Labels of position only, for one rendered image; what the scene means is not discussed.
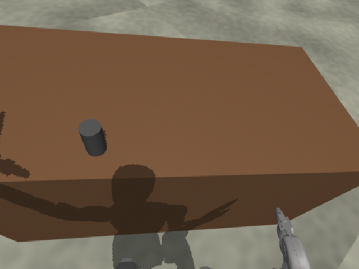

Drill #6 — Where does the can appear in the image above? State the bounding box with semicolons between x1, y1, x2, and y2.
78;119;107;157

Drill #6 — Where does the right robot hand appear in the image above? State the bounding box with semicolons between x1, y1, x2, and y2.
273;207;311;269

